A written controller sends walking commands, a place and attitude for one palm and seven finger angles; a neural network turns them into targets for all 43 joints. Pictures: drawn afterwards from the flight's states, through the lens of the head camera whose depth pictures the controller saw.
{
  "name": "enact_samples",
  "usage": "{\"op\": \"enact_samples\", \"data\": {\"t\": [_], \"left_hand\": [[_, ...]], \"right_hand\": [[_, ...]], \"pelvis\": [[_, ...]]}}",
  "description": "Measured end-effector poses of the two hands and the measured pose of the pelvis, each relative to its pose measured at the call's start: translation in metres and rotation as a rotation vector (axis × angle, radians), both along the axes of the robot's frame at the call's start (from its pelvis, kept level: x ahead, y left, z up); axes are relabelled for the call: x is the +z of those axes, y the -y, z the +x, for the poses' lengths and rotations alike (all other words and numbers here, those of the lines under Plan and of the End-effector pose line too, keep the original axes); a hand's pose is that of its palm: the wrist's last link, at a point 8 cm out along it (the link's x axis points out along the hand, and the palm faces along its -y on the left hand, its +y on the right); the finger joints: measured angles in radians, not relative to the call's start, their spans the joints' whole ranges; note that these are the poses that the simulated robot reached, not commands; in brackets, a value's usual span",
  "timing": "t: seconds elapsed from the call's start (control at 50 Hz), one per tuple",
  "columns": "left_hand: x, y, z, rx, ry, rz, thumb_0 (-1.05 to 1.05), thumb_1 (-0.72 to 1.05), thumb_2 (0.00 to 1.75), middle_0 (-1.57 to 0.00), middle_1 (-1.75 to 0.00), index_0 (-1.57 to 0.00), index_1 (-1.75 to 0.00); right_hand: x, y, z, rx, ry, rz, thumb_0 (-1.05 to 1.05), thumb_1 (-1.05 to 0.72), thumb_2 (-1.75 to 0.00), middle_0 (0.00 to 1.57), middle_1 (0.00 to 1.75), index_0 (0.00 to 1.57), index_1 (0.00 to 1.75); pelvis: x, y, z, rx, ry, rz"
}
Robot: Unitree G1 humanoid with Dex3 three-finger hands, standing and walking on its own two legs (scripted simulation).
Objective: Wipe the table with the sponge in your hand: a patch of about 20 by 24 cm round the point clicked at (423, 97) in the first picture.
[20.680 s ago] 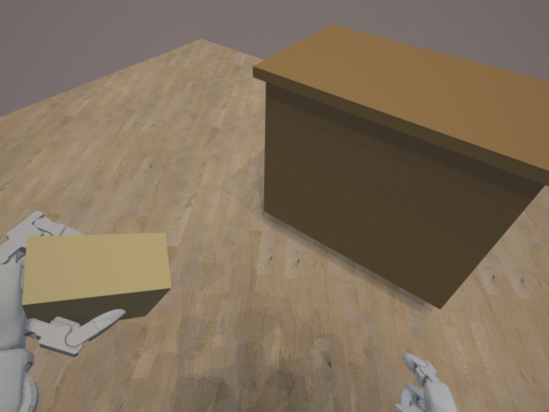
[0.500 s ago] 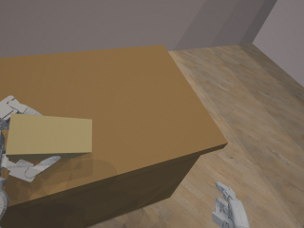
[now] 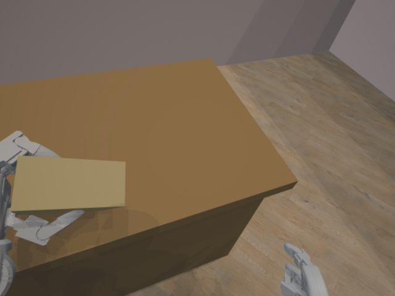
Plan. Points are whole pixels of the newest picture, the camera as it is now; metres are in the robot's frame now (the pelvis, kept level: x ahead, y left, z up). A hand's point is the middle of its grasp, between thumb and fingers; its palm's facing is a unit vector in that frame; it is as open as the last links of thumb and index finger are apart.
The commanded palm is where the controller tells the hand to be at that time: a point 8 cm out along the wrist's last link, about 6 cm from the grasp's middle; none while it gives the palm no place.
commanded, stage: look again from close up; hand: left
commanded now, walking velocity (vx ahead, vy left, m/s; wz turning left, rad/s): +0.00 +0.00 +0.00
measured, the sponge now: (84, 189) +0.23 +0.21 +0.14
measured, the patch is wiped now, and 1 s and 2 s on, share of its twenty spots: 0.00 0.00 0.00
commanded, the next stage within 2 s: come to a stop and stand still in 0.20 s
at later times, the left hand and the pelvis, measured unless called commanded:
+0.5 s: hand (69, 189) +0.22 +0.22 +0.16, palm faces +0.36 -0.85 -0.39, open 10.2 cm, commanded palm +0.17 +0.25 +0.17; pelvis +0.01 -0.03 +0.00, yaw +0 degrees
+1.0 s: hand (59, 178) +0.24 +0.25 +0.15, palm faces +0.34 -0.83 -0.44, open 10.2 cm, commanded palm +0.18 +0.26 +0.17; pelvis +0.02 -0.01 +0.00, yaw -1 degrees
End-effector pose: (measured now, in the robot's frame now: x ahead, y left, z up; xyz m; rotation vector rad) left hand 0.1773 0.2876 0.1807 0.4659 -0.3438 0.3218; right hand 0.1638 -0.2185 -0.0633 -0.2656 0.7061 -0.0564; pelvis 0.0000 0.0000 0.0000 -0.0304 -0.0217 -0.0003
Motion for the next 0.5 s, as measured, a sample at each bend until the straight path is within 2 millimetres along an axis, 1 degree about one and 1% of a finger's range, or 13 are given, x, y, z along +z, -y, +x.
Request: {"op": "enact_samples", "data": {"t": [0.06,0.18,0.22,0.28,0.36,0.44,0.5], "left_hand": [[-0.002,0.005,-0.002,0.008,-0.017,-0.002,-0.01,-0.51,1.02,-0.72,-1.33,-0.75,-1.32],[-0.020,0.010,-0.002,0.047,-0.100,-0.049,-0.01,-0.51,1.02,-0.72,-1.33,-0.75,-1.32],[-0.023,0.015,-0.001,0.047,-0.111,-0.063,-0.01,-0.51,1.02,-0.72,-1.33,-0.75,-1.32],[-0.021,0.023,0.001,0.034,-0.102,-0.067,-0.01,-0.51,1.02,-0.72,-1.33,-0.75,-1.32],[-0.011,0.030,0.004,0.013,-0.070,-0.047,-0.01,-0.51,1.02,-0.72,-1.33,-0.75,-1.32],[-0.004,0.032,0.006,0.009,-0.061,-0.023,-0.01,-0.51,1.02,-0.72,-1.33,-0.75,-1.32],[-0.006,0.029,0.007,0.021,-0.085,-0.022,-0.01,-0.51,1.02,-0.72,-1.33,-0.75,-1.32]], "right_hand": [[0.000,0.007,0.000,-0.013,0.009,0.006,0.01,-0.90,-0.89,0.21,0.30,0.21,0.30],[0.002,0.020,0.002,-0.028,0.026,0.008,0.01,-0.90,-0.89,0.21,0.30,0.21,0.30],[0.003,0.024,0.003,-0.026,0.030,0.003,0.01,-0.90,-0.89,0.21,0.30,0.21,0.30],[0.004,0.029,0.005,-0.023,0.034,-0.005,0.01,-0.90,-0.89,0.21,0.30,0.21,0.30],[0.006,0.035,0.009,-0.026,0.043,-0.009,0.01,-0.90,-0.89,0.21,0.30,0.21,0.30],[0.006,0.038,0.013,-0.038,0.051,-0.002,0.01,-0.90,-0.89,0.21,0.30,0.21,0.30],[0.004,0.039,0.015,-0.047,0.048,0.004,0.01,-0.90,-0.89,0.21,0.30,0.21,0.30]], "pelvis": [[0.001,0.004,0.000,-0.002,-0.001,0.001],[0.002,0.015,0.000,-0.002,-0.005,0.001],[0.002,0.018,-0.001,-0.001,-0.005,0.000],[0.002,0.023,0.000,0.000,-0.006,0.000],[0.003,0.026,0.001,-0.001,-0.009,0.000],[0.003,0.027,0.004,-0.004,-0.012,0.001],[0.003,0.027,0.007,-0.007,-0.016,0.003]]}}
